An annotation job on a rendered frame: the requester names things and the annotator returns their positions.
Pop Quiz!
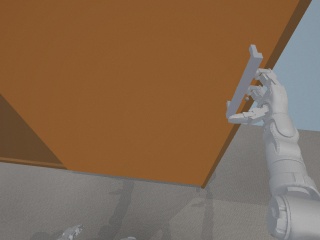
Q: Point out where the wardrobe door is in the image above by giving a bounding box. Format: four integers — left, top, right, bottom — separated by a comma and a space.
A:
0, 0, 300, 186
0, 94, 63, 164

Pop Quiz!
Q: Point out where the robot right forearm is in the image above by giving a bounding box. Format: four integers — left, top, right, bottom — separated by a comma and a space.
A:
262, 113, 320, 201

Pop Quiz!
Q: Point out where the handle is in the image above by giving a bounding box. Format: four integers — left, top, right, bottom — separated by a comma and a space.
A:
226, 44, 263, 119

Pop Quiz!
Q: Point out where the robot left hand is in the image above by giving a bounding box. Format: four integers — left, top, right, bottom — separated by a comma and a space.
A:
58, 224, 83, 240

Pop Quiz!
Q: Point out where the robot right hand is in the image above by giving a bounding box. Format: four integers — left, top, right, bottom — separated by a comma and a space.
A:
228, 68, 289, 126

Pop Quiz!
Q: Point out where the right robot upper arm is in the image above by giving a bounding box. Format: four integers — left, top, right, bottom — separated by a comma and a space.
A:
266, 194, 320, 240

